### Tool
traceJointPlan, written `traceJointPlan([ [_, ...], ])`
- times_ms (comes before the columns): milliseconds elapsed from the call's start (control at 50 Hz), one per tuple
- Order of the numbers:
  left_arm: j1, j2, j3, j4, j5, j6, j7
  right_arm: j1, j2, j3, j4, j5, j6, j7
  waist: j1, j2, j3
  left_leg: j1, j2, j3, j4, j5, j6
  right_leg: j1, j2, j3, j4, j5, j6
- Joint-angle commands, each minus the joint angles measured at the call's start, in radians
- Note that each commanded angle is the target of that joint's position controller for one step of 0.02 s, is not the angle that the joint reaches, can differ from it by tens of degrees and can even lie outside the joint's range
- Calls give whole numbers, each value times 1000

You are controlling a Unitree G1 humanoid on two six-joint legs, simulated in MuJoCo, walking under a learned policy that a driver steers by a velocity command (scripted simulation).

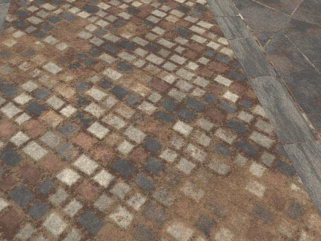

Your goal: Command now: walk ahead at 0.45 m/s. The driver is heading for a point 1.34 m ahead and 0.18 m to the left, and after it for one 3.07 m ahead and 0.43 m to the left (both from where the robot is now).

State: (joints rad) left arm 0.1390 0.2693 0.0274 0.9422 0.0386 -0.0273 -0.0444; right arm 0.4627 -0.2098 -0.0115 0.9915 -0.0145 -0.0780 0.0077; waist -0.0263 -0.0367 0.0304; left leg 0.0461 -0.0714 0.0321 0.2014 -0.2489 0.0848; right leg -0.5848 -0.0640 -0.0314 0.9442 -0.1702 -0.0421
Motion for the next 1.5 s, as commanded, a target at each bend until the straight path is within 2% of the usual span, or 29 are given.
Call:
traceJointPlan([
  [20,-179,23,-9,-110,-5,-12,-3,56,-130,-20,-5,1,-10,-7,-17,116,104,-34,230,-113,-73,472,96,-103,19,-56,-148,72,18],
  [120,-221,34,-11,-151,-16,-17,9,52,-148,-22,28,-2,-16,-14,0,126,101,-1,274,-89,-45,678,85,57,62,-80,-352,116,-40],
  [180,46,85,19,-72,-15,-31,33,-2,-169,-28,28,-6,-9,-20,119,128,-51,48,265,-53,273,1009,49,338,133,-82,-407,37,-99],
  [200,203,111,34,-23,-6,-38,44,-10,-169,-27,25,-2,-4,-19,183,107,-128,-54,233,-29,481,884,35,549,101,-48,-459,48,-124],
  [220,357,199,58,0,18,-41,56,20,-119,-15,-2,-1,-4,-16,208,-16,-249,-245,169,11,798,477,25,769,-149,234,-477,-121,-170],
  [240,335,239,68,-3,18,-33,49,141,-30,-6,2,23,1,-5,119,-200,-325,-580,-25,-26,1129,-293,-4,934,-369,747,-629,-205,-316],
  [260,227,179,62,-13,-23,-29,39,34,-136,-30,-6,-1,5,-12,107,-29,-195,-660,44,-121,1161,-206,20,807,-304,706,-691,-312,-277],
  [280,128,119,47,-32,-32,-34,36,-46,-141,-36,-33,-1,-2,-6,74,-12,-65,-662,88,-108,1109,-99,25,649,-272,539,-724,-267,-250],
  [320,92,53,29,-18,-25,-53,35,-83,-110,-35,-34,-10,3,0,22,19,13,-576,141,-98,1017,-34,16,471,-187,352,-770,-35,-203],
  [400,177,47,23,39,-30,-83,39,-106,-65,-30,-44,-25,39,20,-15,0,26,-554,168,-60,909,3,-26,402,-136,204,-821,136,-189],
  [640,391,55,10,117,-18,-70,56,-532,-61,-14,-194,-9,34,22,92,-22,79,-691,126,51,425,238,-39,663,-120,82,-789,459,-148],
  [700,365,72,15,123,-11,-65,67,-502,-79,-22,-199,-9,21,17,53,-30,63,-612,90,57,360,132,6,732,-150,69,-696,674,-141],
  [740,334,88,20,121,-9,-62,67,-311,-111,-41,-139,-10,10,2,-30,-38,-35,-380,29,76,301,81,47,725,-134,45,-476,888,-116],
  [760,315,85,18,114,-17,-61,64,-135,-139,-57,-83,-23,-1,-8,-104,-14,-124,-142,56,46,252,132,79,614,-100,15,-276,782,-97],
  [780,334,30,2,75,-40,-65,57,26,-233,-83,-54,-49,-5,-22,-136,104,-257,156,303,-248,245,41,152,341,-24,-32,46,405,-68],
  [800,439,-18,1,82,-54,-62,51,30,-280,-97,-49,-43,5,-11,-78,258,-339,309,517,-693,132,71,281,49,159,-7,350,-375,-45],
  [820,343,67,26,77,-29,-56,55,-60,-224,-89,-55,-3,13,-3,-57,104,-222,199,454,-637,93,-12,247,-28,92,103,396,-301,-62],
  [860,230,35,26,43,-25,-64,47,-205,-112,-60,-74,-1,3,4,2,55,-23,-64,372,-389,16,86,181,-12,17,89,297,-149,-62],
  [900,246,3,23,49,-3,-40,35,-203,-57,-42,-46,0,-10,-2,51,84,4,-180,299,-254,-22,200,130,76,-12,78,218,-112,-40],
  [1000,116,-11,24,-1,1,-9,17,-88,-105,-48,6,5,-31,-6,53,88,40,-188,261,-147,-76,317,127,-15,-37,24,91,2,5],
  [1200,-207,-12,7,-120,-16,-22,19,73,-103,-39,64,-8,-20,-21,-33,106,81,26,274,-82,-38,523,109,-44,11,-48,-329,136,-11],
  [1260,-158,9,18,-120,-16,-36,26,47,-116,-43,68,-14,-15,-30,10,109,59,72,295,-75,78,762,93,71,52,-55,-393,26,-55],
  [1300,101,45,40,-39,-10,-55,42,7,-128,-45,62,-8,-11,-26,123,85,-69,6,249,-53,359,867,65,392,97,-63,-492,43,-94],
  [1320,279,115,62,-1,15,-66,55,-6,-103,-36,32,5,-14,-21,184,24,-188,-195,202,-32,617,592,48,670,-69,108,-506,-9,-139],
  [1340,351,218,90,4,31,-61,55,126,14,-13,15,50,-9,-13,137,-201,-341,-561,25,42,1006,-143,0,968,-388,575,-579,-75,-276],
  [1360,281,158,81,-9,-5,-45,47,68,-110,-47,32,20,-1,-22,130,-45,-300,-637,41,-79,1108,-239,15,865,-370,650,-661,-161,-262],
  [1380,160,99,63,-29,-15,-45,46,-17,-109,-55,3,12,0,-20,85,-16,-133,-663,92,-93,1093,-147,20,705,-331,481,-695,-167,-225],
  [1420,91,14,41,-28,-13,-62,46,-72,-69,-56,-3,1,10,-11,43,-1,-8,-608,149,-88,1005,-53,16,505,-245,270,-762,-33,-151],
  [1500,159,5,37,11,-27,-93,56,-82,-22,-59,-23,-18,57,13,-5,-24,16,-591,169,-65,957,12,-8,433,-202,81,-800,134,-112],
])
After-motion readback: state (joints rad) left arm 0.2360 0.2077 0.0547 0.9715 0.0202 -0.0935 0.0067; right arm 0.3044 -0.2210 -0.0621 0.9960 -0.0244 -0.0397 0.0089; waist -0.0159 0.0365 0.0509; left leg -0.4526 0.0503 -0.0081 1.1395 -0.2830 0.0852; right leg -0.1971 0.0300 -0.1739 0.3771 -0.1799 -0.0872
